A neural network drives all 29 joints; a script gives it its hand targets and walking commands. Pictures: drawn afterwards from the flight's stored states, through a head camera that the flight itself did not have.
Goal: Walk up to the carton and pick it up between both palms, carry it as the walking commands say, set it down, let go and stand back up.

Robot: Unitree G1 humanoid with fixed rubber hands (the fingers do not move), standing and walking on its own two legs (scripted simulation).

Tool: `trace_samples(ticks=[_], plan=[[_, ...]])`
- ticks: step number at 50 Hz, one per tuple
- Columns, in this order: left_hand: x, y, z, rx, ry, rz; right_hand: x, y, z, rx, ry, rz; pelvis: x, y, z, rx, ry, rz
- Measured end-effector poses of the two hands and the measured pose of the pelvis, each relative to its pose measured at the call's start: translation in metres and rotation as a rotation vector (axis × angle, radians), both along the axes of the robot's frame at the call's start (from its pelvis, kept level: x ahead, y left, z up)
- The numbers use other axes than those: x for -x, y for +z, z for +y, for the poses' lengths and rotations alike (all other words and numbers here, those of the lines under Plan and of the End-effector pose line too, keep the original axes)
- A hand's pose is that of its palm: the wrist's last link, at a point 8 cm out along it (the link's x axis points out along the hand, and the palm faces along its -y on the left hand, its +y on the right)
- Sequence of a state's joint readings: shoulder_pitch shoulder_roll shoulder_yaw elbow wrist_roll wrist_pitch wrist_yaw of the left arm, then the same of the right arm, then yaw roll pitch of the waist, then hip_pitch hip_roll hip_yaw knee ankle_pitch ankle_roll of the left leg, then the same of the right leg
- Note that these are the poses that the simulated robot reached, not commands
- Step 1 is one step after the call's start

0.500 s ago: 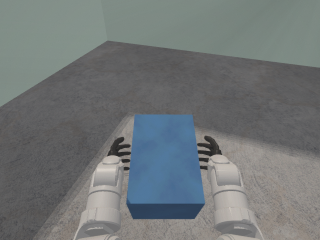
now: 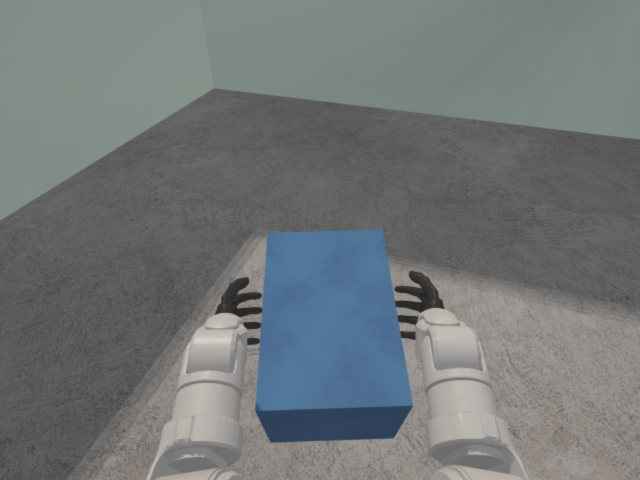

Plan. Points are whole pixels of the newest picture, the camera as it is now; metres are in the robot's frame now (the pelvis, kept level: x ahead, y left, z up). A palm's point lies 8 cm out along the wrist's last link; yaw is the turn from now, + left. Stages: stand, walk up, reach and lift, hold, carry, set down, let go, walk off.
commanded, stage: hold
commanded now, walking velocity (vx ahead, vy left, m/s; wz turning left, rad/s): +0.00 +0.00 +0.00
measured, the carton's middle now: (328, 332) +0.35 +0.00 -0.01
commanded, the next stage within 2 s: carry in 0.82 s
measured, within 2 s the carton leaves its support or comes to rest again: neither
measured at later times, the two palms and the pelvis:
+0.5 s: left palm (226, 329) +0.30 +0.14 +0.06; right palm (429, 322) +0.30 -0.13 +0.06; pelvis +0.00 +0.00 +0.00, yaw +0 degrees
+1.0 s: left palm (227, 327) +0.31 +0.14 +0.05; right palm (421, 317) +0.31 -0.13 +0.06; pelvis +0.00 +0.00 -0.01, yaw +1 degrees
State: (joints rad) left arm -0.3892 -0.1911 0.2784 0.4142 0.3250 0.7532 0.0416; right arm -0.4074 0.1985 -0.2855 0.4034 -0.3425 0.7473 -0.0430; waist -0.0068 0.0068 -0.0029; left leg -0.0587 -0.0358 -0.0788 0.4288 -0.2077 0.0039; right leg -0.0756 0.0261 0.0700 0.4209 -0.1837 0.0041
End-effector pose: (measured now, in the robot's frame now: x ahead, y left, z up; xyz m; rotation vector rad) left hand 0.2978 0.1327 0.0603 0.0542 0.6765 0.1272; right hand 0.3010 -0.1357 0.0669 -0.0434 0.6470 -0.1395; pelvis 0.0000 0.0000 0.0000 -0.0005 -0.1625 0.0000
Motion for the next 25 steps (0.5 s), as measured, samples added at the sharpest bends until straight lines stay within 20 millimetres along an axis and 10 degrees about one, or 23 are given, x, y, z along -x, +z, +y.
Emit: trace_samples(ticks=[25], plan=[[-0.0009,-0.0027,0.0025,-0.003,-0.007,0.005,-0.0027,-0.002,0.0018,0.007,0.012,-0.001,-0.0044,0.0011,0.0015,0.002,0.004,0.011]])
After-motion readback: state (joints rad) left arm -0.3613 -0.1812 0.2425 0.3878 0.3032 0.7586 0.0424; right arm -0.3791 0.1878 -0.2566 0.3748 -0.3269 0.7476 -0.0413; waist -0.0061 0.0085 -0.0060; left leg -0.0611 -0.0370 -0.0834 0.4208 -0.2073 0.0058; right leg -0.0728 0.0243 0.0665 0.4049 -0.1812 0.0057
